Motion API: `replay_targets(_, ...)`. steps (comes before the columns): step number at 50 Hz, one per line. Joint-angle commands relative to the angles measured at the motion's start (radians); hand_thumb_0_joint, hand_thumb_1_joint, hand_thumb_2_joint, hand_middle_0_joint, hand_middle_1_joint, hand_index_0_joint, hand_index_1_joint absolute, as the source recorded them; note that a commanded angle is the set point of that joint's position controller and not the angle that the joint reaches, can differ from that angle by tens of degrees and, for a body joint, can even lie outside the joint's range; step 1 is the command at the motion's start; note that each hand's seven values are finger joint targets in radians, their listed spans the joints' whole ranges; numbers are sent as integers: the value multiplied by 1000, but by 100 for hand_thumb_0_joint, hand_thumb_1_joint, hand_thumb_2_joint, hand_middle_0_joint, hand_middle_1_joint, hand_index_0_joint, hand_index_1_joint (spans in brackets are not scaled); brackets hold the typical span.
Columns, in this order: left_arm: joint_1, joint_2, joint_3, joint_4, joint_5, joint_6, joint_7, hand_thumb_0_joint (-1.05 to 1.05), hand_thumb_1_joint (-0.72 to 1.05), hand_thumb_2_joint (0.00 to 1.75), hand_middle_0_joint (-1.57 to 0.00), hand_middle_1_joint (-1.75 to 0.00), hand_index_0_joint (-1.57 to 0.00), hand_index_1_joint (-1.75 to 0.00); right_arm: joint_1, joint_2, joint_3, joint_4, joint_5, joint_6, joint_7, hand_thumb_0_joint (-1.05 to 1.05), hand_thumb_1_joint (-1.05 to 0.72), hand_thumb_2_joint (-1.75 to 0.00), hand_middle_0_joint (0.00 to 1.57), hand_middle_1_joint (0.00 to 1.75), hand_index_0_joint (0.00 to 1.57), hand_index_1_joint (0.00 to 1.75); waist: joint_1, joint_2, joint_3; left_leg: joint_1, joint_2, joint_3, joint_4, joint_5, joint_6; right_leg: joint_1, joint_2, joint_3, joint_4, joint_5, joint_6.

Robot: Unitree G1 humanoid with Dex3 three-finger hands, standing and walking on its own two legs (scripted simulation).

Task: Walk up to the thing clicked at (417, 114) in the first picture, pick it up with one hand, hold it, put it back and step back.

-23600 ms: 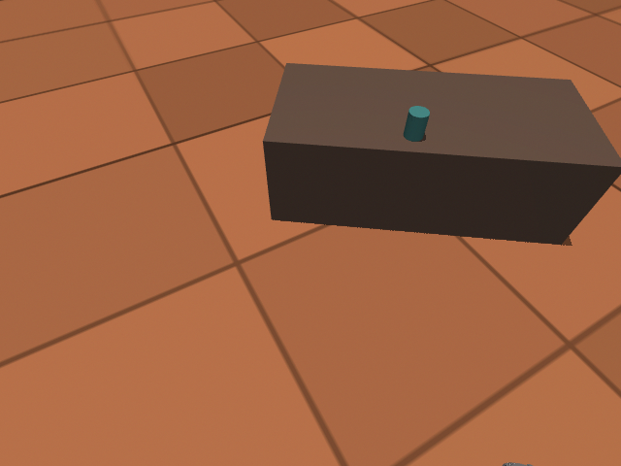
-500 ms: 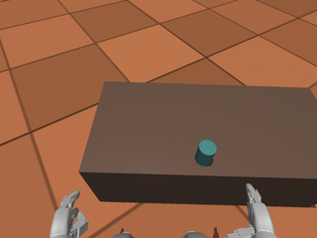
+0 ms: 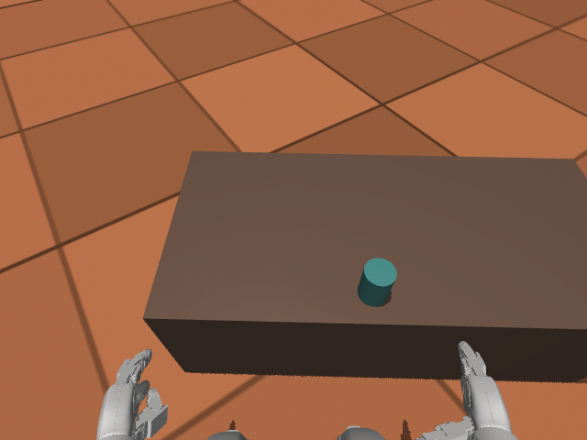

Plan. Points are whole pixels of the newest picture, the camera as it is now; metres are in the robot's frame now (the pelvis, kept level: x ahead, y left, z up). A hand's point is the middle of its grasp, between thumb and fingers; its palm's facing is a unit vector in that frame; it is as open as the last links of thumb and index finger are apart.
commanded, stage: home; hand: right
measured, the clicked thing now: (376, 282) +0.46 -0.18 -0.26
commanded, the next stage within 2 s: stand in 1.16 s
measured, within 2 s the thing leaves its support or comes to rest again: neither
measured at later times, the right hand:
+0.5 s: hand (438, 399) +0.18 -0.19 -0.06, palm faces +0.12 +0.96 -0.27, open 17.6 cm
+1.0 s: hand (433, 402) +0.18 -0.18 -0.06, palm faces +0.12 +0.96 -0.27, open 17.5 cm
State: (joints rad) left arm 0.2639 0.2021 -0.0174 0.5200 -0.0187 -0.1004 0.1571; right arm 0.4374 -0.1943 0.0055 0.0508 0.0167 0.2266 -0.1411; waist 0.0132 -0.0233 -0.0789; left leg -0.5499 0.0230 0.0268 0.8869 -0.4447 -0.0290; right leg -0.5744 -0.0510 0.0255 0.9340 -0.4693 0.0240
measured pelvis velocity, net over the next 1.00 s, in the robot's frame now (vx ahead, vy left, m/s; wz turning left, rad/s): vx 0.01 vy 0.00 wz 0.00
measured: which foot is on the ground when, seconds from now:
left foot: down 0.00-1.00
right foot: down 0.00-1.00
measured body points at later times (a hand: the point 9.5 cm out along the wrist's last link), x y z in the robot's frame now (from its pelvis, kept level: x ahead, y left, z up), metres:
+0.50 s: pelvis +0.01 -0.01 +0.00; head +0.04 -0.01 +0.45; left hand +0.17 +0.23 -0.07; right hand +0.17 -0.24 -0.04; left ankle +0.00 +0.14 -0.69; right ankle +0.00 -0.13 -0.69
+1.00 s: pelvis +0.01 +0.00 +0.00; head +0.03 +0.00 +0.45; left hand +0.17 +0.24 -0.07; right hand +0.17 -0.23 -0.04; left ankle +0.00 +0.14 -0.69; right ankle +0.00 -0.13 -0.69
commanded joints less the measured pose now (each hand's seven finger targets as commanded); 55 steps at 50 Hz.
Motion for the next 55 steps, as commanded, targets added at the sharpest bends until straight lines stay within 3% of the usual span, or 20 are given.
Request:
replay_targets(1, -73, 128, 50, -156, 8, -67, 12, 0, 90, 90, -20, -30, -20, -30, -36, -95, -53, -201, -12, -42, -13, 0, 57, -4, 5, 5, 5, 5, 5, -15, -90, 35, -38, 44, -145, 147, 24, 62, 32, -31, -172, 171, -24)
replay_targets(6, -60, 127, 52, -154, 10, -68, 8, 0, 90, 90, -20, -30, -20, -30, -7, -92, -50, -202, -14, -29, -10, 0, 58, -3, 5, 5, 5, 5, 2, -18, -140, 72, -42, 53, -113, 261, 24, 90, 24, -22, -155, 322, -13)
replay_targets(7, -60, 123, 48, -148, 10, -66, 5, 0, 90, 90, -20, -30, -20, -30, -29, -95, -46, -203, -12, -28, -9, 0, 59, -2, 5, 4, 5, 4, 4, -28, -99, 59, -40, 56, -121, 235, 24, 70, 24, -22, -165, 294, -13)
replay_targets(9, -64, 124, 52, -152, 12, -67, 5, 0, 90, 90, -20, -30, -20, -30, -11, -87, -51, -181, -16, -24, -10, 0, 60, -2, 5, 4, 5, 4, 3, -2, -128, 74, -42, 57, -118, 243, 24, 78, 22, -19, -161, 301, -14)
replay_targets(11, -67, 125, 49, -154, 10, -65, 4, 0, 90, 90, -20, -30, -20, -30, -40, -99, -53, -203, -12, -25, -8, 0, 59, -3, 5, 4, 5, 4, 2, -29, -93, 56, -40, 52, -132, 198, 24, 59, 26, -25, -171, 238, -16)
replay_targets(14, -65, 125, 51, -154, 11, -70, 4, 0, 90, 90, -20, -30, -20, -30, -48, -87, -38, -216, -13, -19, -7, 0, 61, -1, 4, 4, 4, 4, 8, -28, -92, 51, -42, 55, -133, 191, 25, 61, 25, -23, -177, 225, -16)
replay_targets(16, -64, 124, 52, -156, 11, -69, 5, 0, 90, 90, -20, -30, -20, -30, -3, -97, -55, -209, -14, -16, -8, 0, 59, -3, 5, 4, 5, 4, -7, -18, -127, 76, -40, 53, -124, 234, 26, 77, 25, -23, -161, 280, -14)
replay_targets(17, -64, 125, 51, -159, 9, -68, 6, 0, 90, 90, -20, -30, -20, -30, -19, -93, -46, -207, -13, -13, -6, 0, 58, -3, 5, 5, 5, 5, 5, -4, -122, 68, -41, 49, -127, 244, 22, 80, 26, -28, -153, 282, -17)
replay_targets(25, -55, 125, 53, -152, 13, -68, 8, 0, 90, 90, -20, -30, -20, -30, -22, -98, -56, -218, -14, -5, -6, 0, 57, -4, 5, 5, 5, 5, 4, -10, -140, 77, -38, 48, -120, 271, 21, 80, 28, -29, -146, 307, -18)
replay_targets(31, -59, 123, 50, -151, 12, -66, 7, 0, 90, 90, -20, -30, -20, -30, -15, -103, -59, -212, -12, 1, -5, 0, 58, -3, 5, 5, 5, 5, -4, -18, -113, 68, -38, 48, -122, 252, 22, 70, 28, -29, -149, 289, -16)
replay_targets(33, -60, 128, 52, -155, 11, -69, 6, 0, 90, 90, -20, -30, -20, -30, -28, -83, -38, -212, -12, 0, -3, 0, 57, -4, 5, 5, 5, 5, 7, -5, -102, 51, -40, 50, -119, 239, 21, 67, 25, -26, -154, 275, -17)
replay_targets(34, -60, 127, 55, -156, 12, -67, 8, 0, 90, 90, -20, -30, -20, -30, -18, -95, -56, -221, -14, 2, -5, 0, 56, -5, 5, 5, 5, 5, 2, -11, -142, 66, -38, 42, -120, 260, 22, 82, 29, -31, -140, 290, -19)
replay_targets(36, -66, 124, 50, -158, 12, -67, 10, 0, 90, 90, -20, -30, -20, -30, -13, -94, -57, -198, -13, 5, -3, 0, 59, -3, 5, 4, 5, 4, 5, 26, -109, 58, -36, 39, -133, 237, 17, 64, 32, -36, -135, 254, -25)
replay_targets(38, -56, 119, 50, -153, 13, -65, 13, 0, 90, 90, -20, -30, -20, -30, -20, -104, -62, -227, -14, 7, -4, 0, 58, -3, 5, 5, 5, 5, 0, 0, -146, 74, -32, 35, -128, 276, 16, 76, 37, -41, -126, 292, -24)
replay_targets(40, -62, 123, 48, -157, 10, -66, 14, 0, 90, 90, -20, -30, -20, -30, -29, -95, -48, -219, -12, 9, -3, 0, 58, -3, 5, 5, 5, 5, 8, 18, -114, 56, -35, 38, -129, 254, 15, 65, 34, -37, -133, 269, -24)
replay_targets(46, -64, 121, 49, -156, 13, -66, 18, 0, 90, 90, -20, -30, -20, -30, -16, -103, -63, -207, -15, 13, -5, 0, 58, -3, 5, 5, 5, 5, 2, 23, -123, 73, -28, 31, -134, 272, 12, 63, 40, -45, -120, 276, -27)
replay_targets(49, -67, 123, 47, -156, 12, -65, 18, 0, 90, 90, -20, -30, -20, -30, -36, -99, -55, -220, -12, 9, -5, 0, 59, -3, 5, 4, 5, 4, 7, 13, -99, 51, -29, 30, -142, 224, 15, 55, 39, -44, -132, 227, -27)
replay_targets(51, -63, 124, 49, -153, 12, -66, 18, 0, 90, 90, -20, -30, -20, -30, -22, -104, -60, -217, -15, 9, -8, 0, 57, -4, 5, 5, 5, 5, -3, 0, -111, 57, -31, 34, -132, 232, 18, 61, 36, -39, -137, 247, -22)
replay_targets(55, -67, 121, 47, -155, 13, -70, 20, 0, 90, 90, -20, -30, -20, -30, -40, -100, -54, -228, -14, 9, -7, 0, 58, -3, 5, 5, 5, 5, 10, 12, -100, 45, -30, 34, -143, 201, 15, 53, 39, -41, -138, 207, -28)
